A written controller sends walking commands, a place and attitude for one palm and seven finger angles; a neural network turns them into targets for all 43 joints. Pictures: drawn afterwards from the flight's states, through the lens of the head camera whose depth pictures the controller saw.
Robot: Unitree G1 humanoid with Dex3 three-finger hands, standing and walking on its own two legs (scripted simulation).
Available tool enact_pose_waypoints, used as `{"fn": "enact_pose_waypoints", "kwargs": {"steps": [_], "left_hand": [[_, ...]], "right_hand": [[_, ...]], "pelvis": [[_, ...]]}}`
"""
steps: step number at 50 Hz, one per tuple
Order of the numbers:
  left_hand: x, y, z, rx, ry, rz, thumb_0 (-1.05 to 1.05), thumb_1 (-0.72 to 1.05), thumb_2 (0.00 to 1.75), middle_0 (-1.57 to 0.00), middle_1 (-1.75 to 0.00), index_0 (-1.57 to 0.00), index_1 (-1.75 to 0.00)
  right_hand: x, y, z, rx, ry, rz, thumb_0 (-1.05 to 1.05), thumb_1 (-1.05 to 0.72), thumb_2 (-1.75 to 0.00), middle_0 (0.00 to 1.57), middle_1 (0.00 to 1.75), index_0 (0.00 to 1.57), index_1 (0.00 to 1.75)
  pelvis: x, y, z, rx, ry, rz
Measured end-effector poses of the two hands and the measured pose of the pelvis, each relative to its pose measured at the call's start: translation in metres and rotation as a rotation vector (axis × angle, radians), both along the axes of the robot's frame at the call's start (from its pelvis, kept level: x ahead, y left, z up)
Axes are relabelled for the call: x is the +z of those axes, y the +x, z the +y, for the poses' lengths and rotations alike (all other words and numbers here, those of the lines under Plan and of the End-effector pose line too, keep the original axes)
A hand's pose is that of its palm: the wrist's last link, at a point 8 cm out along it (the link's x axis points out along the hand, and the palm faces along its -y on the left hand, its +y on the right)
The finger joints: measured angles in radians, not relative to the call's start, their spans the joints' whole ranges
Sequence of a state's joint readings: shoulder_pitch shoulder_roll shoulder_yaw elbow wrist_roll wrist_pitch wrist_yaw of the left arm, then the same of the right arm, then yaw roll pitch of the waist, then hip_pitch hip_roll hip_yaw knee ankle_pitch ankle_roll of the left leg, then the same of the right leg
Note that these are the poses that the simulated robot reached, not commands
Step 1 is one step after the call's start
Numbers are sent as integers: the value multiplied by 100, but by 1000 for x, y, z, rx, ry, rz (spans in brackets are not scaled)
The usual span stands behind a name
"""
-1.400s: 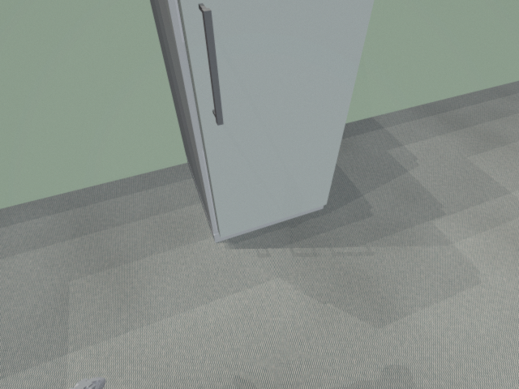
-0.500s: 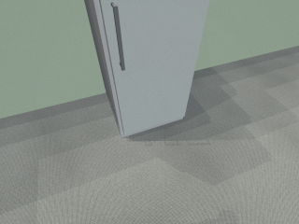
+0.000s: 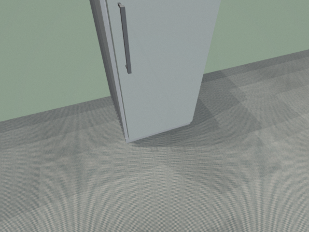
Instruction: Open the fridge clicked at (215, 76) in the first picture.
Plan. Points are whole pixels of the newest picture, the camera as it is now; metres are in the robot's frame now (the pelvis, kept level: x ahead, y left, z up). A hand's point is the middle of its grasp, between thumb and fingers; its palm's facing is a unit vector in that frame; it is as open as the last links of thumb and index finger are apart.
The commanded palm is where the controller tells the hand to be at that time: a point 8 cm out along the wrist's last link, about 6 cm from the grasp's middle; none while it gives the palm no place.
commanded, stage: look at it before walking up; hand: left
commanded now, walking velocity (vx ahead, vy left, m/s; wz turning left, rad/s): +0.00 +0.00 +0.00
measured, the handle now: (125, 41) +0.84 +0.18 +0.09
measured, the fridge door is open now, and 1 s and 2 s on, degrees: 0 0 0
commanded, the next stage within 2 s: turn to face it in 0.04 s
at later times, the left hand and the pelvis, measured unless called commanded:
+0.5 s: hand out of the picture +0.04 +0.24 -0.19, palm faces +0.14 -0.96 -0.24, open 7.4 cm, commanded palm none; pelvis -0.01 +0.02 -0.02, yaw +11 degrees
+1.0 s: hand out of the picture -0.03 +0.21 -0.17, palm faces +0.35 -0.90 -0.27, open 7.4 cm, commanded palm none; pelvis -0.02 +0.00 -0.01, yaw +19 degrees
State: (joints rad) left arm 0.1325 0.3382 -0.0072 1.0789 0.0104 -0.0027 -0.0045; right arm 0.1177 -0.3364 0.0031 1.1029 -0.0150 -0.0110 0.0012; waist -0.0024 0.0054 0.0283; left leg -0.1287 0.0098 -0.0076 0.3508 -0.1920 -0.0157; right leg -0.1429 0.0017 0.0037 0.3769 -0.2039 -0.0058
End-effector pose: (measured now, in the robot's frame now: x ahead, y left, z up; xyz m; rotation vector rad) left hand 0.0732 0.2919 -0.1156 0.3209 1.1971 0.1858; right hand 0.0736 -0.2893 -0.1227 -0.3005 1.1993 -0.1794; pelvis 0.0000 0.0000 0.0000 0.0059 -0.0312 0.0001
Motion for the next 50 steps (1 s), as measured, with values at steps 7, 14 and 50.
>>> {"fn": "enact_pose_waypoints", "kwargs": {"steps": [7,14,50], "left_hand": [[0,-2,2,6,1,13,0,90,90,-21,-30,-20,-30],[-4,-5,0,39,2,5,0,90,90,-21,-30,-20,-30],[-22,-124,-40,404,-79,-6,0,91,90,-20,-30,-20,-30]], "right_hand": [[1,3,0,4,-3,5,0,-91,-90,20,30,20,30],[-3,4,4,15,0,23,0,-91,-90,20,30,20,30],[-38,5,78,217,134,104,0,-91,-90,20,30,20,30]], "pelvis": [[0,3,1,2,-1,2],[-2,2,1,31,-1,8],[-14,-25,3,338,9,36]]}}
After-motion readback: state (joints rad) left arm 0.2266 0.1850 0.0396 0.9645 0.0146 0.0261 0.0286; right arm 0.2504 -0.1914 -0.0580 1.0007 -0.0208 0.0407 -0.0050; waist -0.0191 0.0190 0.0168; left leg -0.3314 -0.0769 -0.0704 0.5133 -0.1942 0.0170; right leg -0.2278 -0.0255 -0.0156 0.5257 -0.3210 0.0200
